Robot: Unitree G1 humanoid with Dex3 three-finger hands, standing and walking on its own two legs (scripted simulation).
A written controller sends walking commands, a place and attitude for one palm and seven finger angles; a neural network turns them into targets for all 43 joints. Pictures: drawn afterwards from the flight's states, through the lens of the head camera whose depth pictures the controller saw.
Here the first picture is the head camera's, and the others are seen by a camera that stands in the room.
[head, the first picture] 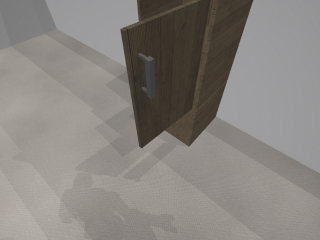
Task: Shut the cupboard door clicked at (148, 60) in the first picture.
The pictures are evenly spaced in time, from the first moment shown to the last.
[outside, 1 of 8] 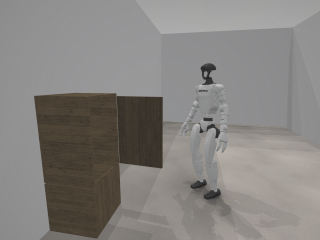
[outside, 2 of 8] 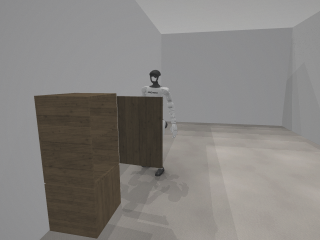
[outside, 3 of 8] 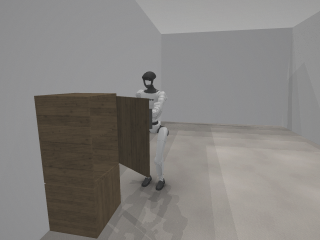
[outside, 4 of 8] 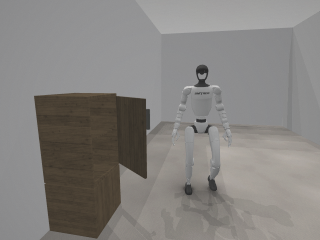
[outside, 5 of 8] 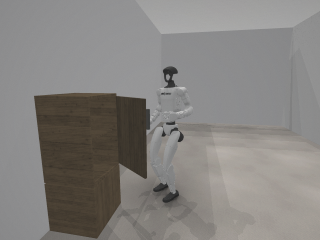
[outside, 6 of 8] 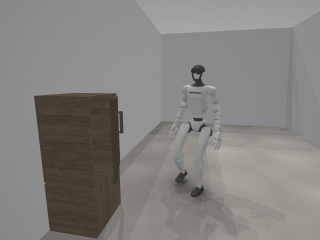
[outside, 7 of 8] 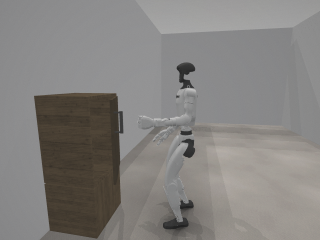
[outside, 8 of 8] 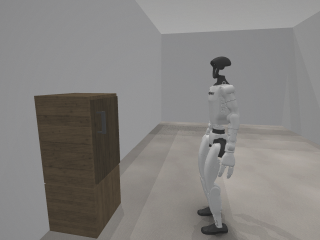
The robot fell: no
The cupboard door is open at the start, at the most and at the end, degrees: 85 85 0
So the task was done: yes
